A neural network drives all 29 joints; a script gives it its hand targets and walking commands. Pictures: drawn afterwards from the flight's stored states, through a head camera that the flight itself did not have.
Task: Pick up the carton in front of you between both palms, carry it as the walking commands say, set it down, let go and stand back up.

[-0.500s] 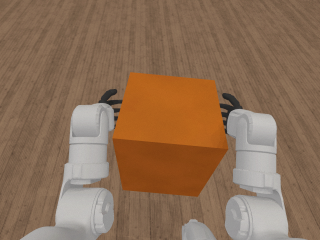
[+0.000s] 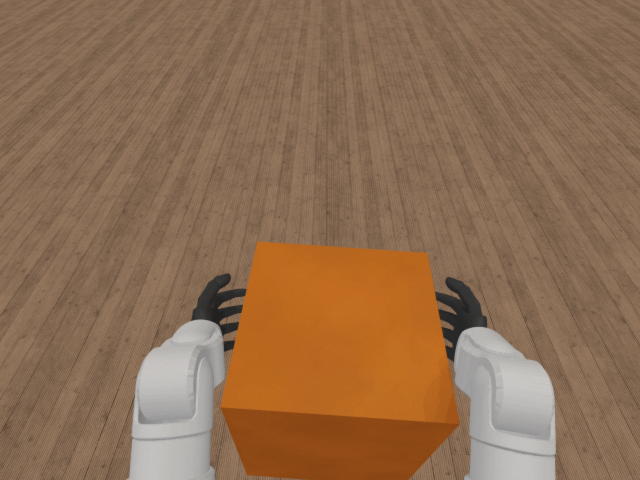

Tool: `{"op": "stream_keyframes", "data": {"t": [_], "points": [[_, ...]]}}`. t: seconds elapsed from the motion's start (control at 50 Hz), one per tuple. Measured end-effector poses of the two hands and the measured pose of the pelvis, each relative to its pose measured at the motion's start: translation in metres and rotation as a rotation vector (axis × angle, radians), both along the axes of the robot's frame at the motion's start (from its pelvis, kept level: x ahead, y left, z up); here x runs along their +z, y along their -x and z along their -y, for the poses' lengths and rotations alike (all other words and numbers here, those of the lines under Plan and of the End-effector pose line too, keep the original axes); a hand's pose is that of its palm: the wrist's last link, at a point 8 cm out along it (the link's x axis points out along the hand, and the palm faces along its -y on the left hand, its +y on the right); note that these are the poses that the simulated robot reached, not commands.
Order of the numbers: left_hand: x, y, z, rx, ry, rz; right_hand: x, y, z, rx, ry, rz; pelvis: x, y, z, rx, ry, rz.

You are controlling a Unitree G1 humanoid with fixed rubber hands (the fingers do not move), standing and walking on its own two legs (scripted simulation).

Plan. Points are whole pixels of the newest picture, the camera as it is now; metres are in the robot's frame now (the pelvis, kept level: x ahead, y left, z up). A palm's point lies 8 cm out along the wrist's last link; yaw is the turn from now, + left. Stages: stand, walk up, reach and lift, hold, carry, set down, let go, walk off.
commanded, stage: carry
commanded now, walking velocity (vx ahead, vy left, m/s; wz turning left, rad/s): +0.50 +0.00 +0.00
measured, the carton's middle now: (332, 369) +0.26 +0.00 +0.00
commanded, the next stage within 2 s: none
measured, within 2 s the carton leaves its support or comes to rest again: neither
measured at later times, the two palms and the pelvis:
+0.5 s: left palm (224, 177) +0.57 +0.19 +0.07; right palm (401, 182) +0.55 -0.10 +0.08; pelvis +0.30 +0.06 +0.00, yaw -3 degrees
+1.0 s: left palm (274, 93) +0.88 +0.14 +0.08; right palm (406, 94) +0.89 -0.16 +0.07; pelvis +0.62 -0.01 +0.00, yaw +0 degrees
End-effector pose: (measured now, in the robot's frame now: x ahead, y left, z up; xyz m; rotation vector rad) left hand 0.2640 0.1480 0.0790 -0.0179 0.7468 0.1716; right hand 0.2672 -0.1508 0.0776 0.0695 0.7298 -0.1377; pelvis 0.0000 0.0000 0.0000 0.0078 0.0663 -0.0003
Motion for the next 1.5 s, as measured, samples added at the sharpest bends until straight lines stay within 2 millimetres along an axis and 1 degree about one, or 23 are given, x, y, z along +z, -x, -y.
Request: {"op": "stream_keyframes", "data": {"t": [0.08,0.14,0.2,0.26,0.34,0.42,0.52,0.58,0.64,0.7,0.74,0.78,0.82,0.86,0.96,1.06,1.14,1.2,1.24,1.28,1.32,1.38,1.5], "points": [[0.013,-0.046,-0.008,-0.004,0.003,0.052,0.014,-0.045,-0.008,0.001,0.008,0.052,0.0,-0.051,-0.008,-0.003,0.001,0.005],[0.016,-0.086,-0.017,-0.009,0.008,0.08,0.019,-0.084,-0.018,-0.003,0.017,0.08,-0.006,-0.093,-0.018,-0.005,0.007,0.011],[0.009,-0.131,-0.031,-0.013,0.023,0.093,0.016,-0.127,-0.031,-0.008,0.031,0.093,-0.018,-0.14,-0.031,-0.016,0.015,0.02],[-0.008,-0.178,-0.044,-0.027,0.037,0.077,0.005,-0.171,-0.044,-0.014,0.053,0.077,-0.03,-0.18,-0.045,-0.032,-0.006,0.024],[-0.02,-0.222,-0.049,-0.058,0.039,-0.029,-0.008,-0.205,-0.05,-0.039,0.061,-0.03,-0.018,-0.216,-0.057,-0.055,0.012,0.011],[-0.018,-0.26,-0.047,-0.07,0.052,-0.049,-0.005,-0.237,-0.048,-0.069,0.054,-0.049,-0.004,-0.255,-0.062,-0.053,0.027,0.002],[-0.002,-0.316,-0.045,-0.075,0.04,0.003,0.011,-0.294,-0.045,-0.066,0.052,0.002,0.004,-0.312,-0.059,-0.046,0.033,-0.005],[0.009,-0.353,-0.041,-0.06,0.038,0.047,0.021,-0.335,-0.042,-0.052,0.05,0.046,0.003,-0.351,-0.052,-0.043,0.029,-0.002],[0.014,-0.394,-0.034,-0.045,0.034,0.078,0.024,-0.38,-0.034,-0.038,0.043,0.078,-0.002,-0.394,-0.041,-0.042,0.02,0.002],[0.01,-0.439,-0.021,-0.033,0.022,0.088,0.016,-0.428,-0.022,-0.028,0.029,0.087,-0.013,-0.441,-0.027,-0.033,0.008,0.009],[0.003,-0.471,-0.011,-0.023,0.011,0.092,0.004,-0.463,-0.011,-0.021,0.014,0.091,-0.025,-0.474,-0.016,-0.02,0.003,0.019],[-0.006,-0.5,-0.003,-0.022,-0.011,0.063,-0.01,-0.494,-0.003,-0.018,-0.006,0.062,-0.03,-0.5,-0.008,-0.013,0.024,0.017],[-0.015,-0.521,0.002,-0.013,-0.015,0.004,-0.019,-0.517,0.002,-0.009,-0.01,0.004,-0.025,-0.52,-0.001,0.002,0.017,0.01],[-0.019,-0.537,0.004,0.001,-0.011,-0.039,-0.022,-0.538,0.004,-0.001,-0.014,-0.039,-0.017,-0.54,0.005,0.012,0.008,0.005],[-0.01,-0.587,0.005,0.023,-0.011,-0.036,-0.012,-0.595,0.005,0.029,-0.004,-0.036,-0.002,-0.594,0.012,0.008,-0.009,-0.004],[0.008,-0.653,0.005,0.012,-0.006,0.03,0.006,-0.657,0.005,0.019,0.003,0.031,0.002,-0.658,0.008,-0.003,-0.013,-0.006],[0.014,-0.714,-0.001,-0.011,0.001,0.075,0.014,-0.711,0.0,-0.004,0.009,0.076,-0.004,-0.717,-0.002,-0.008,-0.004,0.0],[0.007,-0.764,-0.009,-0.024,0.014,0.087,0.011,-0.757,-0.009,-0.019,0.02,0.087,-0.015,-0.766,-0.013,-0.018,0.006,0.007],[-0.003,-0.8,-0.017,-0.034,0.025,0.091,0.004,-0.79,-0.017,-0.031,0.028,0.091,-0.027,-0.801,-0.023,-0.032,0.009,0.018],[-0.016,-0.832,-0.024,-0.037,0.044,0.062,-0.005,-0.82,-0.024,-0.035,0.047,0.062,-0.031,-0.828,-0.031,-0.038,-0.012,0.02],[-0.025,-0.857,-0.028,-0.045,0.047,0.005,-0.013,-0.842,-0.028,-0.045,0.048,0.005,-0.025,-0.849,-0.037,-0.052,-0.003,0.013],[-0.027,-0.89,-0.029,-0.061,0.047,-0.049,-0.015,-0.87,-0.03,-0.063,0.045,-0.049,-0.013,-0.88,-0.044,-0.063,0.014,0.004],[-0.01,-0.96,-0.029,-0.078,0.045,-0.014,0.003,-0.937,-0.03,-0.071,0.054,-0.015,0.003,-0.95,-0.045,-0.052,0.035,-0.008]]}}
